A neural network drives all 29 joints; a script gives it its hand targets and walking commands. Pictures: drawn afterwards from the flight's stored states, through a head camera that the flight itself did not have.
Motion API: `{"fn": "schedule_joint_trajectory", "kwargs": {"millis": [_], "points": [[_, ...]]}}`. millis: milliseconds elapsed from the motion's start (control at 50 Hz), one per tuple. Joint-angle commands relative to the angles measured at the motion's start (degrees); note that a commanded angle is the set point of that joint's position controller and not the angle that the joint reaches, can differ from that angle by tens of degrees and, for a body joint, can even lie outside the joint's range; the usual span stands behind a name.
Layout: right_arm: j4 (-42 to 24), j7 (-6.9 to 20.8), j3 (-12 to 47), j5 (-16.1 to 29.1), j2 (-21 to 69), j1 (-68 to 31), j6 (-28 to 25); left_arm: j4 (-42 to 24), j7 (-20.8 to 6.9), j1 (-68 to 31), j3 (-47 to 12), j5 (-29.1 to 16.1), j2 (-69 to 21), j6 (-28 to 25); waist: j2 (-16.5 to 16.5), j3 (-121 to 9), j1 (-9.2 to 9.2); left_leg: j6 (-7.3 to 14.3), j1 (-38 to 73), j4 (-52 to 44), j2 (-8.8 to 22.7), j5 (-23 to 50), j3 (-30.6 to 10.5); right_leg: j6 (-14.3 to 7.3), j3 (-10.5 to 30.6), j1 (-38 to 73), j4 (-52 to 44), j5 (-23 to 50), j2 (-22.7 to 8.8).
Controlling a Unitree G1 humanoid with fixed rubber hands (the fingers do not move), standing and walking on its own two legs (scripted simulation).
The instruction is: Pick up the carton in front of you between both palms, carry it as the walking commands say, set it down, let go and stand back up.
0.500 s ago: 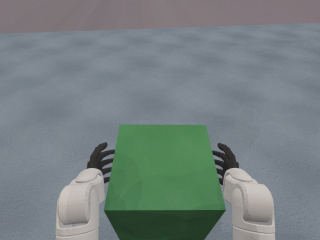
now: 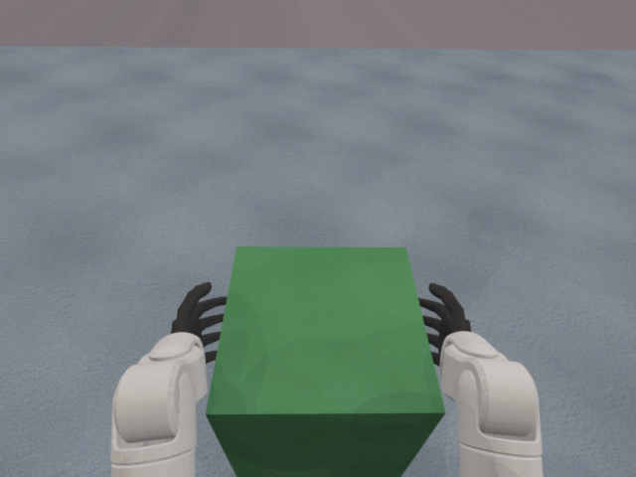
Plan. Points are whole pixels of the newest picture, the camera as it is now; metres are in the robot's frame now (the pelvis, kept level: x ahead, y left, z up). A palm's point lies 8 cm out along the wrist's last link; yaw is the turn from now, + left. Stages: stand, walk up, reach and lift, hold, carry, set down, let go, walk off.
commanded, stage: carry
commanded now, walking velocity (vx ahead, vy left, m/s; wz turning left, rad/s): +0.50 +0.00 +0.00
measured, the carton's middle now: (320, 369) +0.28 +0.00 +0.02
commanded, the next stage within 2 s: none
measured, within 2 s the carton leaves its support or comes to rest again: neither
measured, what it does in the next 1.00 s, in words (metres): walks ahead: right foot, then left foot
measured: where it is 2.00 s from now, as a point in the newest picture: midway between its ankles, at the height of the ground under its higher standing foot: (310, 453)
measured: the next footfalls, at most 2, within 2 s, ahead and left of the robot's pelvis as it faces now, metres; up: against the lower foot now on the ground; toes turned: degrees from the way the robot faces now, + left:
right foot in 0.40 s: +0.43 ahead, -0.12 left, +0.00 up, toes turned -4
left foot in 0.74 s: +0.51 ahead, +0.09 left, +0.00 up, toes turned -15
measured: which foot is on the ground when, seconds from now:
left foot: down 0.00-0.42, up 0.44-0.72, down 0.74-1.00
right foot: up 0.00-0.38, down 0.40-1.00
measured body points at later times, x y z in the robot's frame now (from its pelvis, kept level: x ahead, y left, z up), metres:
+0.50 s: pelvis +0.31 -0.03 +0.01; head +0.33 -0.05 +0.46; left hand +0.59 +0.12 +0.08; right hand +0.60 -0.18 +0.07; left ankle +0.14 +0.08 -0.64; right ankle +0.39 -0.12 -0.72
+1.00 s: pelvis +0.49 -0.01 +0.01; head +0.47 +0.00 +0.46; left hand +0.77 +0.14 +0.09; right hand +0.77 -0.16 +0.09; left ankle +0.48 +0.09 -0.72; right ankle +0.39 -0.12 -0.72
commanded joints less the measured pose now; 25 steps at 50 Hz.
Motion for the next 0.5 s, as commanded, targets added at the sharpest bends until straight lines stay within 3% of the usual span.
{"fn": "schedule_joint_trajectory", "kwargs": {"millis": [0, 20, 40, 60, 120, 180, 300, 320, 360, 380, 400, 420, 440, 480], "points": [[-1.7, 15.3, 38.6, 23.5, 50.7, -22.9, 0.6, -1.8, -14.8, -26.8, -42.2, -23.3, -50.0, 0.7, 16.0, -13.7, -1.16, 9.7, 39.6, -16.1, 21.3, 5.9, -36.8, -1.7, 5.4, -35.2, 30.3, -2.1, 3.3], [-2.6, 15.5, 39.3, 24.1, 53.0, -24.4, 0.1, -1.8, -15.0, -27.4, -42.4, -23.4, -51.7, 0.0, 10.6, -14.3, -1.11, 8.5, 37.4, -14.9, 19.9, 9.8, -31.7, -2.7, 6.8, -35.1, 30.7, 0.1, 1.2], [-3.8, 15.6, 40.0, 24.7, 54.5, -26.1, -0.4, -1.8, -15.1, -27.6, -42.6, -23.7, -53.7, -0.7, 6.1, -13.7, -0.83, 6.2, 34.0, -15.6, 18.9, 9.1, -27.4, -3.0, 7.8, -33.7, 26.9, 4.0, -0.6], [-4.9, 15.7, 40.6, 25.2, 55.6, -27.3, -0.9, -1.8, -15.0, -27.4, -42.8, -23.8, -55.0, -1.3, 5.4, -13.2, -0.61, 4.3, 30.3, -17.5, 17.6, 5.9, -23.3, -3.0, 7.7, -31.2, 22.1, 7.3, -1.5], [-6.8, 16.1, 41.4, 26.2, 55.6, -26.7, -1.7, -2.7, -14.0, -25.3, -43.1, -23.0, -56.2, -2.7, 9.7, -12.6, -0.57, 3.6, 28.7, -20.3, 15.4, 4.0, -16.1, -2.0, 4.1, -28.7, 12.9, 11.6, 0.1], [-8.2, 16.3, 41.6, 26.3, 53.6, -24.9, -1.6, -4.2, -13.1, -23.6, -42.9, -22.1, -55.0, -3.0, 10.4, -10.1, -0.57, 3.7, 29.9, -20.9, 13.1, 7.3, -11.2, -1.1, 1.4, -29.4, 1.7, 16.2, 0.8], [-7.8, 15.5, 40.0, 24.2, 48.3, -21.3, 0.1, -5.6, -13.1, -22.1, -42.3, -22.4, -50.1, -0.7, 12.0, -4.9, -0.97, 1.9, 31.5, -18.3, 11.5, 16.4, -5.7, -2.6, -3.5, -24.0, -12.6, 24.2, 2.9], [-7.5, 15.4, 39.8, 23.8, 47.8, -21.3, 0.5, -5.3, -13.3, -22.4, -42.0, -22.5, -49.5, -0.3, 12.1, -4.6, -0.90, 1.3, 31.6, -16.6, 11.4, 18.7, -5.0, -3.1, -4.4, -21.5, -13.8, 24.0, 3.3], [-7.0, 15.2, 39.7, 23.3, 47.2, -21.9, 1.1, -3.7, -13.8, -21.4, -41.2, -22.6, -48.8, 0.3, 9.4, -6.9, 0.50, -1.8, 27.5, -3.2, 8.1, 29.5, 0.6, -3.3, -8.9, -7.4, -18.1, 25.6, 7.6], [-6.6, 15.1, 39.7, 23.2, 46.6, -22.0, 1.4, -3.1, -14.1, -21.6, -40.8, -22.4, -48.5, 0.5, 7.3, -9.6, 1.06, -3.8, 20.4, 6.1, 6.1, 23.4, 1.0, -3.5, -5.4, 3.3, -18.3, 28.5, 4.5], [-7.3, 15.0, 40.0, 23.6, 46.6, -24.0, 1.9, -1.8, -14.3, -21.4, -40.0, -21.9, -47.8, 0.5, -4.2, -15.2, 1.90, -6.7, 6.8, 22.1, 1.4, 7.0, 0.1, -8.9, 13.9, 17.1, -17.9, 39.4, -9.6], [-7.2, 15.2, 40.7, 23.9, 47.1, -24.4, 2.1, 0.1, -14.5, -20.6, -39.6, -22.1, -48.5, 0.1, -16.2, -18.2, 2.13, -7.6, -4.5, 35.6, -4.3, -19.9, -4.3, -16.4, 28.1, 23.9, -21.7, 53.1, -17.0], [-6.2, 15.2, 41.1, 24.0, 48.7, -24.6, 1.6, -0.8, -14.7, -21.0, -39.9, -22.9, -49.8, -0.2, -12.1, -17.9, 1.63, -6.3, -8.3, 42.1, -2.4, -24.7, -10.1, -17.4, 24.6, 22.9, -21.0, 61.6, -18.1], [-6.9, 15.3, 41.8, 24.3, 52.1, -26.9, 0.2, -2.4, -15.1, -23.5, -40.7, -23.6, -54.3, -1.4, -4.0, -16.9, 1.54, -4.2, -8.2, 36.0, 2.2, -20.6, -13.3, -13.3, 15.4, 17.2, -20.5, 63.1, -15.1]]}}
